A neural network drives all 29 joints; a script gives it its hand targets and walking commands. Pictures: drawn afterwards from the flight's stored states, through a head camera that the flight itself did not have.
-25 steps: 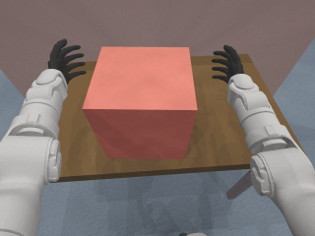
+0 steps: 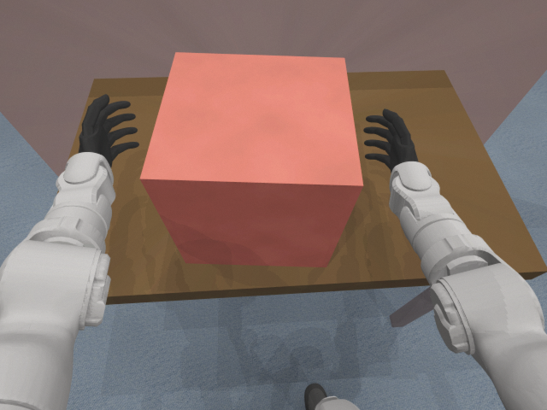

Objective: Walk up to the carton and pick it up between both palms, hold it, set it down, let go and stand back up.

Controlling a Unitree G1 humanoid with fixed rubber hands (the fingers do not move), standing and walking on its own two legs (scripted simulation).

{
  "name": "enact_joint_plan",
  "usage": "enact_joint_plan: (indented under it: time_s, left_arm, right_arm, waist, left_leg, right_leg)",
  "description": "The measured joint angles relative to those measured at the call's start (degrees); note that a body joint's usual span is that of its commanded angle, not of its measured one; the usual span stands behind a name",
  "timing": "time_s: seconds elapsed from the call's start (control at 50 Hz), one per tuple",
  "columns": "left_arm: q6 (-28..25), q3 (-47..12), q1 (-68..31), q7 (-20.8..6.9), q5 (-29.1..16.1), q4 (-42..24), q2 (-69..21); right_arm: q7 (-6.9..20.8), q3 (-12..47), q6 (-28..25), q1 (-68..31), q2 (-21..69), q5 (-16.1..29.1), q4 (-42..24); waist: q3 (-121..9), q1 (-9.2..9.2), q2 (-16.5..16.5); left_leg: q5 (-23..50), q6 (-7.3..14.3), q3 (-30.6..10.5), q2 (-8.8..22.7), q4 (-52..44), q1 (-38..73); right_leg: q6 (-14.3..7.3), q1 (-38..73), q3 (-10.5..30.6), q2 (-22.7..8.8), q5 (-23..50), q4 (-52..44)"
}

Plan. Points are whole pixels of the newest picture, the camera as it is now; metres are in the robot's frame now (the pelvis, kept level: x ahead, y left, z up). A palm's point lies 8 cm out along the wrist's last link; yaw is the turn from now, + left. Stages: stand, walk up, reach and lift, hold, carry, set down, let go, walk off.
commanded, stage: reach and lift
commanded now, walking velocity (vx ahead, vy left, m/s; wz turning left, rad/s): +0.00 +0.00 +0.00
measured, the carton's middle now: (258, 169) +0.47 +0.01 +0.01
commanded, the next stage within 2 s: none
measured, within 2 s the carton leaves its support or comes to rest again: neither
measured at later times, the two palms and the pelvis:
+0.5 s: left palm (132, 157) +0.46 +0.20 +0.07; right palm (386, 174) +0.42 -0.18 +0.05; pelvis -0.01 +0.00 -0.01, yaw +0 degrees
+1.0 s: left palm (139, 165) +0.46 +0.19 +0.05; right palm (371, 172) +0.43 -0.16 +0.04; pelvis +0.00 +0.01 -0.01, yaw +0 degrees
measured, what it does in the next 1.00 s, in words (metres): stands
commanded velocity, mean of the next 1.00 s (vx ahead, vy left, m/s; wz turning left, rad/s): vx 0.00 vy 0.00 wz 0.00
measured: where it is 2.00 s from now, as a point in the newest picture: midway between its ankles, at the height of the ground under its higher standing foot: outside the picture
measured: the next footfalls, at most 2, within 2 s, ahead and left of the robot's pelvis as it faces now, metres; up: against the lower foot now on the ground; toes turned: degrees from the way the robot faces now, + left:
none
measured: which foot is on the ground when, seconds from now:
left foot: down 0.00-1.00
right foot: down 0.00-1.00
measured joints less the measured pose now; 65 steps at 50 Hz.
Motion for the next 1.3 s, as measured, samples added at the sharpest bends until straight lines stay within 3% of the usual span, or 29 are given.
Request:
enact_joint_plan:
  time_s: [0.28,0.62,0.82,1.16,1.3]
  left_arm:
    - [-5.5,-0.4,2.8,1.9,0.0,0.1,-4.1]
    - [-5.0,-0.4,-2.2,2.8,0.4,3.1,-6.5]
    - [-6.0,-0.4,-1.4,3.3,0.7,3.6,-7.5]
    - [-7.2,-0.4,-1.0,3.5,5.4,3.6,-7.9]
    - [-7.9,-0.3,-1.0,3.4,7.0,3.6,-8.0]
  right_arm:
    - [0.6,0.2,-6.5,1.4,1.0,0.4,0.8]
    - [0.5,-1.3,-6.4,0.0,4.2,0.4,0.9]
    - [-0.7,-5.9,-5.9,-0.4,6.6,0.4,0.9]
    - [-1.1,-8.6,-6.0,-0.5,7.6,0.4,1.1]
    - [-1.2,-10.9,-6.1,-0.4,8.3,-1.8,1.1]
  waist:
    - [-3.4,-0.01,1.1]
    - [-3.6,-0.01,1.3]
    - [-3.6,-0.01,1.3]
    - [-3.8,-0.01,1.3]
    - [-3.8,-0.01,1.3]
  left_leg:
    - [-0.6,0.0,-0.1,0.0,3.7,-8.4]
    - [-0.7,0.3,-0.1,0.0,4.2,-8.5]
    - [-1.3,0.7,-0.1,0.0,4.9,-9.1]
    - [-1.4,0.7,-0.1,0.0,5.2,-9.2]
    - [-1.5,0.7,-0.1,0.0,5.2,-9.2]
  right_leg:
    - [0.4,-7.7,0.0,0.0,-0.1,2.2]
    - [0.6,-8.1,-0.1,0.0,-0.2,3.4]
    - [0.7,-8.6,-0.1,0.0,-0.8,3.9]
    - [0.7,-8.6,-0.1,0.0,-0.8,3.9]
    - [0.7,-8.6,-0.1,0.0,-0.8,3.9]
